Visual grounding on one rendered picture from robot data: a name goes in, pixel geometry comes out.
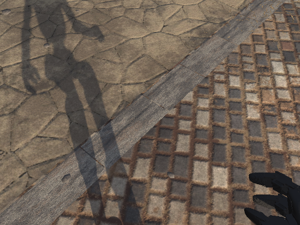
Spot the right robot hand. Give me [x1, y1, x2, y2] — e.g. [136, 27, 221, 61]
[244, 171, 300, 225]

